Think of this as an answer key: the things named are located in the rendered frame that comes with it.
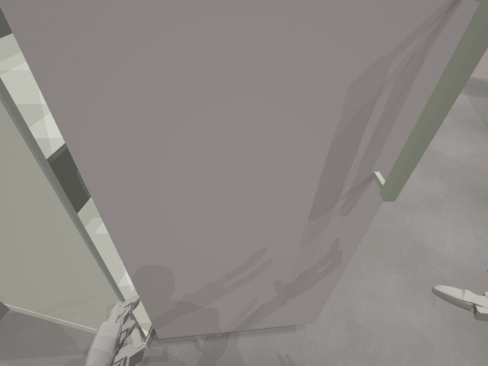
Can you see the robot right hand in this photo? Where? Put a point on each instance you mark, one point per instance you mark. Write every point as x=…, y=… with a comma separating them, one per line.
x=465, y=300

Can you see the fridge door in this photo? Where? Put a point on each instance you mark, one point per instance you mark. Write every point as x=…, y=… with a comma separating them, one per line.
x=229, y=146

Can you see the robot left hand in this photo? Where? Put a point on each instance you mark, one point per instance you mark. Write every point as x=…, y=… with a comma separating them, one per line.
x=110, y=337

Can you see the handle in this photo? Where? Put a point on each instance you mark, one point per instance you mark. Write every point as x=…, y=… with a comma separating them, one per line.
x=460, y=67

